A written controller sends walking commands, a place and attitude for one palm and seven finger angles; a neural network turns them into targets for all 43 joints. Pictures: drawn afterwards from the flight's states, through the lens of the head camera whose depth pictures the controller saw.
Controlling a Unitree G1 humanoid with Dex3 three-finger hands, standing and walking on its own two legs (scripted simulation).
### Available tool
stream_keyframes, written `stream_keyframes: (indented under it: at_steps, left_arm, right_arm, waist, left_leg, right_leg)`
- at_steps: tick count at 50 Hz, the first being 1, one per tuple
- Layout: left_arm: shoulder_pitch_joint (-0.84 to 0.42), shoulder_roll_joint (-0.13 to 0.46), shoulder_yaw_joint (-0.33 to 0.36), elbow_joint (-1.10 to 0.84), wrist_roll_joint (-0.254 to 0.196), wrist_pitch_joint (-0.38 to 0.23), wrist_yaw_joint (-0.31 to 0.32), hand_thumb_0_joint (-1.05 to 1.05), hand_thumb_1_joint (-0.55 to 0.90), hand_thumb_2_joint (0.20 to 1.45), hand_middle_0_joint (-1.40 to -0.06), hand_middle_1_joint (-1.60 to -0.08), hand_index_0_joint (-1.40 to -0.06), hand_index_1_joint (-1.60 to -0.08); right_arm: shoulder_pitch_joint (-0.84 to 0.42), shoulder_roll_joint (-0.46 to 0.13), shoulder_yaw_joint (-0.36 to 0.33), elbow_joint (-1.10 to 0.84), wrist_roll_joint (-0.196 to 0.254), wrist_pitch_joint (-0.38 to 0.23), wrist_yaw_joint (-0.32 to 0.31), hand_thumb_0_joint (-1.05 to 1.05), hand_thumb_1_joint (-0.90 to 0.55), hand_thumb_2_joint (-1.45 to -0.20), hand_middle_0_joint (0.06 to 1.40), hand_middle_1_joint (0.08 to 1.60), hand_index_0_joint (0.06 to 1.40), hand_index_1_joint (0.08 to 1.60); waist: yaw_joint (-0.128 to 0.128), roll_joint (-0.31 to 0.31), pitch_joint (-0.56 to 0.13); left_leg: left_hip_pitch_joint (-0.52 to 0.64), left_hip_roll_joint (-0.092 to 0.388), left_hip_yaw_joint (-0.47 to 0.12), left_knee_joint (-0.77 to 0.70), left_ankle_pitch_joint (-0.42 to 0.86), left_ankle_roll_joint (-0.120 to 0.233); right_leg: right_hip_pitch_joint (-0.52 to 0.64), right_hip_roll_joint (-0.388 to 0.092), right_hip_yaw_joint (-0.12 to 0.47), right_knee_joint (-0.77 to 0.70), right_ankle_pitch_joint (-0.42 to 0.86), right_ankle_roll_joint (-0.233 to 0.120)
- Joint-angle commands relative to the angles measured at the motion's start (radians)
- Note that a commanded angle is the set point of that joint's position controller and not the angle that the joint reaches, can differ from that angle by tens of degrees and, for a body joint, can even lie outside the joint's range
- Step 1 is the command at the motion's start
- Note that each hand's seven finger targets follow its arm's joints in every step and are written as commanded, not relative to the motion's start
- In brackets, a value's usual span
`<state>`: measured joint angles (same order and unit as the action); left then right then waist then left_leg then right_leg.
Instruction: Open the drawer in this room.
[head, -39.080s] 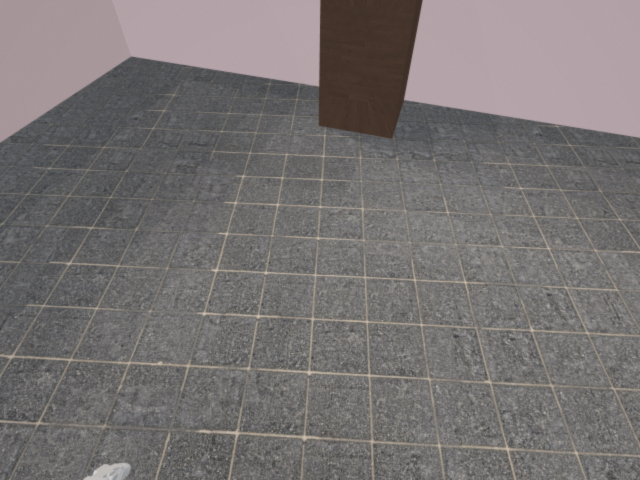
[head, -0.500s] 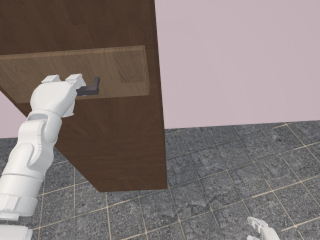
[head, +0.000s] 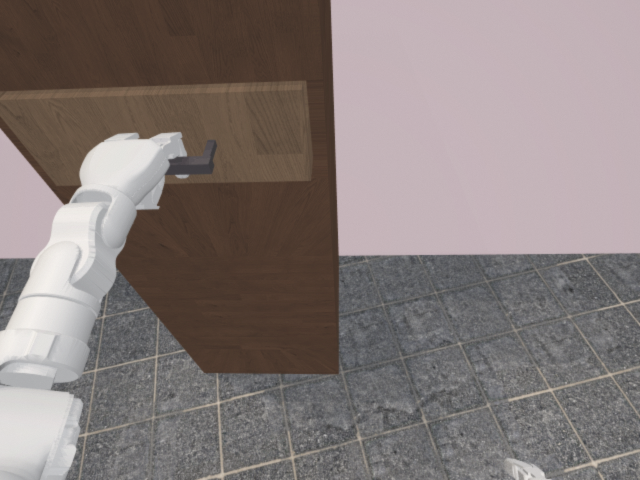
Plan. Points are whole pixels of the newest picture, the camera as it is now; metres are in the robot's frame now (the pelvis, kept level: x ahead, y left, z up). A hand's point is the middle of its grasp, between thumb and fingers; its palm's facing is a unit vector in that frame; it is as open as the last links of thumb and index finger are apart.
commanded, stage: pull the drawer open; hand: left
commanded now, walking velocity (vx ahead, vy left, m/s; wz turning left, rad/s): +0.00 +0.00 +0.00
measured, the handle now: (157, 157) +0.47 +0.24 +0.16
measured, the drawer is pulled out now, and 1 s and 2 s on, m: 0.01 0.06 0.16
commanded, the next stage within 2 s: none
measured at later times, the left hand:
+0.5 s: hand (141, 226) +0.38 +0.24 +0.13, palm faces +0.04 -0.06 -1.00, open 5.6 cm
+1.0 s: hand (136, 232) +0.36 +0.24 +0.13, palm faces -0.01 -0.05 -1.00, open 5.5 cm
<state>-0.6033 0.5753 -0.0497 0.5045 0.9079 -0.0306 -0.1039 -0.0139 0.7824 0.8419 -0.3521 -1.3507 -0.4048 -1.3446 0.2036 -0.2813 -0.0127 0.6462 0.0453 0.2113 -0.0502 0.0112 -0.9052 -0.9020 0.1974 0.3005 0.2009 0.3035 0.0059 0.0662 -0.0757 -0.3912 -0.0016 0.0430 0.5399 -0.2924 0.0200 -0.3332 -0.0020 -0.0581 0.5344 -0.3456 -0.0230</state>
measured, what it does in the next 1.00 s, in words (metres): stands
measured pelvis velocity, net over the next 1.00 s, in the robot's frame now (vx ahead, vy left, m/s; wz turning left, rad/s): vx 0.00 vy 0.00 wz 0.01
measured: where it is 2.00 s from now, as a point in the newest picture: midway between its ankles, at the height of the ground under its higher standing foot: outside the picture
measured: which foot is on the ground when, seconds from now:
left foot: down 0.00-1.00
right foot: down 0.00-1.00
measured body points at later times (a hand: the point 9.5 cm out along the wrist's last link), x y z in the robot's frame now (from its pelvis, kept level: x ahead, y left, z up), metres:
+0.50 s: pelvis +0.00 +0.01 +0.00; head +0.03 -0.02 +0.45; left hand +0.37 +0.24 +0.18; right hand +0.13 -0.24 -0.12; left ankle -0.02 +0.11 -0.73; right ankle -0.05 -0.10 -0.73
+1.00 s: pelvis +0.00 +0.00 +0.00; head +0.02 -0.04 +0.45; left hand +0.36 +0.24 +0.19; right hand +0.19 -0.23 -0.11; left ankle -0.02 +0.11 -0.73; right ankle -0.05 -0.10 -0.73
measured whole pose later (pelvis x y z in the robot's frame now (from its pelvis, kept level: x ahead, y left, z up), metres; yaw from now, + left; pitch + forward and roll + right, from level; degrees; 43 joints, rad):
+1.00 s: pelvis +0.00 +0.00 +0.00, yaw +1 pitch +5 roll +0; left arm -0.41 0.54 -0.07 0.25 0.89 0.04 -0.12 0.01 0.76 0.84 -0.34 -1.34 -0.39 -1.32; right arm 0.11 -0.27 0.02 0.63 0.04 0.17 -0.04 0.01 -0.90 -0.90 0.20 0.30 0.20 0.30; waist 0.05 0.08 -0.06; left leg -0.32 -0.01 0.03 0.50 -0.27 0.01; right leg -0.26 0.00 -0.07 0.50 -0.34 -0.03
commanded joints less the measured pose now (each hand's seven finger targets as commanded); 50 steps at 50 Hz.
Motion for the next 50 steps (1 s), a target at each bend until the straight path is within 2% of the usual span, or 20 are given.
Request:
stream_keyframes:
  at_steps: [1,3,6,9,11,12,15,17,18,20,25,27,32,35,36,37,41,45,49,50]
  left_arm:
    - [-0.399,0.285,0.144,-0.145,-0.005,-0.021,0.054,0.000,0.900,0.900,-0.400,-1.350,-0.400,-1.350]
    - [-0.412,0.247,0.110,-0.142,-0.005,-0.025,0.061,0.000,0.900,0.900,-0.400,-1.350,-0.400,-1.350]
    - [-0.411,0.283,0.139,-0.104,-0.001,-0.029,0.070,0.000,0.900,0.900,-0.400,-1.350,-0.400,-1.350]
    - [-0.352,0.245,0.119,-0.182,-0.002,-0.033,0.081,0.000,0.900,0.900,-0.400,-1.350,-0.400,-1.350]
    - [-0.262,0.242,0.134,-0.226,-0.015,-0.026,0.084,0.000,0.900,0.900,-0.400,-1.350,-0.400,-1.350]
    - [-0.219,0.236,0.135,-0.246,-0.018,-0.018,0.087,0.000,0.900,0.900,-0.400,-1.350,-0.400,-1.350]
    - [-0.090,0.219,0.144,-0.389,-0.031,0.010,0.096,0.000,0.900,0.900,-0.400,-1.350,-0.400,-1.350]
    - [-0.014,0.232,0.168,-0.421,-0.042,0.040,0.094,0.000,0.900,0.900,-0.400,-1.350,-0.400,-1.350]
    - [0.005,0.196,0.138,-0.471,-0.049,0.051,0.091,0.000,0.900,0.900,-0.400,-1.350,-0.400,-1.350]
    - [0.114,0.231,0.189,-0.538,-0.053,0.075,0.093,0.000,0.900,0.900,-0.400,-1.350,-0.400,-1.350]
    - [0.271,0.187,0.183,-0.746,-0.066,0.120,0.093,0.000,0.900,0.900,-0.400,-1.350,-0.400,-1.350]
    - [-0.023,0.189,0.134,-0.621,-0.051,0.140,0.099,0.000,0.900,0.900,-0.400,-1.350,-0.400,-1.350]
    - [-0.104,0.183,0.100,-0.562,-0.007,0.162,0.083,0.000,0.900,0.900,-0.400,-1.350,-0.400,-1.350]
    - [-0.106,0.145,0.066,-0.513,-0.010,0.164,0.058,0.000,0.900,0.900,-0.400,-1.350,-0.400,-1.350]
    - [-0.104,0.184,0.103,-0.494,-0.015,0.158,0.052,0.000,0.900,0.900,-0.400,-1.350,-0.400,-1.350]
    - [-0.119,0.161,0.075,-0.496,-0.013,0.153,0.043,0.000,0.900,0.900,-0.400,-1.350,-0.400,-1.350]
    - [-0.130,0.200,0.112,-0.460,-0.018,0.121,0.026,0.000,0.900,0.900,-0.400,-1.350,-0.400,-1.350]
    - [-0.144,0.188,0.106,-0.427,-0.020,0.083,0.020,0.000,0.900,0.900,-0.400,-1.350,-0.400,-1.350]
    - [-0.165,0.238,0.151,-0.414,-0.027,0.051,0.030,0.000,0.900,0.900,-0.400,-1.350,-0.400,-1.350]
    - [-0.163,0.213,0.127,-0.402,-0.025,0.047,0.031,0.000,0.900,0.900,-0.400,-1.350,-0.400,-1.350]
  right_arm:
    - [-0.011,-0.128,-0.056,-0.111,-0.001,-0.038,-0.014,0.000,-0.900,-0.900,0.200,0.300,0.200,0.300]
    - [-0.012,-0.122,-0.057,-0.114,0.002,-0.040,-0.014,0.000,-0.900,-0.900,0.200,0.300,0.200,0.300]
    - [0.000,-0.133,-0.059,-0.106,0.004,-0.041,-0.015,0.000,-0.900,-0.900,0.200,0.300,0.200,0.300]
    - [-0.015,-0.121,-0.061,-0.126,0.005,-0.046,-0.006,0.000,-0.900,-0.900,0.200,0.300,0.200,0.300]
    - [-0.029,-0.123,-0.063,-0.146,0.004,-0.047,0.005,0.000,-0.900,-0.900,0.200,0.300,0.200,0.300]
    - [-0.040,-0.120,-0.062,-0.152,0.005,-0.047,0.008,0.000,-0.900,-0.900,0.200,0.300,0.200,0.300]
    - [-0.065,-0.114,-0.064,-0.180,0.003,-0.056,0.026,0.000,-0.900,-0.900,0.200,0.300,0.200,0.300]
    - [-0.084,-0.118,-0.058,-0.187,0.005,-0.058,0.032,0.000,-0.900,-0.900,0.200,0.300,0.200,0.300]
    - [-0.097,-0.113,-0.055,-0.195,0.005,-0.063,0.035,0.000,-0.900,-0.900,0.200,0.300,0.200,0.300]
    - [-0.110,-0.111,-0.054,-0.204,0.002,-0.071,0.041,0.000,-0.900,-0.900,0.200,0.300,0.200,0.300]
    - [-0.154,-0.098,-0.042,-0.219,-0.006,-0.094,0.058,0.000,-0.900,-0.900,0.200,0.300,0.200,0.300]
    - [-0.139,-0.116,-0.035,-0.158,-0.001,-0.096,0.038,0.000,-0.900,-0.900,0.200,0.300,0.200,0.300]
    - [-0.144,-0.101,-0.028,-0.135,-0.004,-0.094,0.014,0.000,-0.900,-0.900,0.200,0.300,0.200,0.300]
    - [-0.160,-0.095,-0.019,-0.134,-0.006,-0.083,0.009,0.000,-0.900,-0.900,0.200,0.300,0.200,0.300]
    - [-0.162,-0.102,-0.020,-0.131,-0.006,-0.079,0.005,0.000,-0.900,-0.900,0.200,0.300,0.200,0.300]
    - [-0.170,-0.096,-0.013,-0.137,-0.007,-0.078,0.004,0.000,-0.900,-0.900,0.200,0.300,0.200,0.300]
    - [-0.170,-0.100,-0.014,-0.139,-0.012,-0.073,-0.004,0.000,-0.900,-0.900,0.200,0.300,0.200,0.300]
    - [-0.167,-0.093,-0.014,-0.141,-0.011,-0.072,-0.007,0.000,-0.900,-0.900,0.200,0.300,0.200,0.300]
    - [-0.149,-0.100,-0.022,-0.140,-0.012,-0.078,-0.009,0.000,-0.900,-0.900,0.200,0.300,0.200,0.300]
    - [-0.151,-0.099,-0.022,-0.142,-0.010,-0.078,-0.010,0.000,-0.900,-0.900,0.200,0.300,0.200,0.300]
  waist:
    - [-0.007,-0.075,-0.343]
    - [-0.011,-0.050,-0.329]
    - [-0.009,-0.074,-0.323]
    - [0.006,-0.020,-0.334]
    - [0.023,-0.035,-0.360]
    - [0.027,-0.028,-0.339]
    - [0.047,-0.008,-0.382]
    - [0.049,-0.033,-0.344]
    - [0.047,-0.031,-0.343]
    - [0.063,-0.027,-0.349]
    - [0.074,-0.015,-0.343]
    - [0.011,-0.045,-0.236]
    - [0.027,-0.008,-0.324]
    - [0.025,-0.048,-0.290]
    - [0.024,-0.064,-0.293]
    - [0.026,-0.053,-0.290]
    - [0.028,-0.075,-0.293]
    - [0.028,-0.046,-0.269]
    - [0.032,-0.067,-0.292]
    - [0.029,-0.053,-0.279]
  left_leg:
    - [0.170,-0.027,-0.015,0.005,0.443,0.038]
    - [0.168,-0.029,-0.014,0.002,0.423,0.039]
    - [0.155,-0.024,-0.019,-0.007,0.395,0.038]
    - [0.188,-0.018,-0.024,-0.013,0.414,0.038]
    - [0.191,-0.017,-0.025,-0.016,0.438,0.037]
    - [0.189,-0.015,-0.024,-0.021,0.435,0.037]
    - [0.239,-0.005,-0.029,-0.019,0.549,0.037]
    - [0.227,0.000,-0.031,-0.026,0.559,0.034]
    - [0.240,0.000,-0.027,-0.028,0.571,0.035]
    - [0.259,0.006,-0.034,-0.031,0.628,0.031]
    - [0.324,0.019,-0.044,-0.030,0.758,0.021]
    - [0.292,0.017,-0.043,-0.033,0.627,0.017]
    - [0.329,-0.007,-0.042,-0.024,0.639,0.012]
    - [0.313,-0.010,-0.042,-0.030,0.610,0.013]
    - [0.302,-0.011,-0.036,-0.030,0.594,0.015]
    - [0.294,-0.017,-0.034,-0.031,0.583,0.017]
    - [0.273,-0.023,-0.025,-0.029,0.554,0.021]
    - [0.245,-0.029,-0.023,-0.032,0.509,0.021]
    - [0.217,-0.034,-0.017,-0.027,0.470,0.025]
    - [0.208,-0.037,-0.017,-0.030,0.449,0.026]
  right_leg:
    - [0.132,0.015,0.045,-0.024,0.508,-0.003]
    - [0.112,0.017,0.045,-0.024,0.490,-0.003]
    - [0.109,0.020,0.042,-0.030,0.440,-0.006]
    - [0.094,0.024,0.039,-0.024,0.417,-0.011]
    - [0.131,0.024,0.041,-0.024,0.429,-0.012]
    - [0.124,0.024,0.039,-0.026,0.423,-0.010]
    - [0.149,0.025,0.038,-0.018,0.473,-0.007]
    - [0.154,0.026,0.033,-0.023,0.477,-0.003]
    - [0.156,0.023,0.034,-0.026,0.489,0.001]
    - [0.172,0.024,0.029,-0.024,0.500,0.002]
    - [0.173,0.020,0.021,-0.029,0.539,0.010]
    - [0.074,0.031,0.016,-0.050,0.462,0.008]
    - [0.124,0.026,0.025,-0.047,0.487,-0.004]
    - [0.124,0.025,0.018,-0.050,0.493,-0.004]
    - [0.145,0.022,0.022,-0.057,0.501,-0.005]
    - [0.149,0.019,0.024,-0.053,0.514,-0.004]
    - [0.178,0.014,0.031,-0.056,0.546,-0.003]
    - [0.161,0.014,0.028,-0.049,0.533,-0.003]
    - [0.189,0.009,0.039,-0.046,0.553,0.000]
    - [0.176,0.010,0.039,-0.047,0.530,0.000]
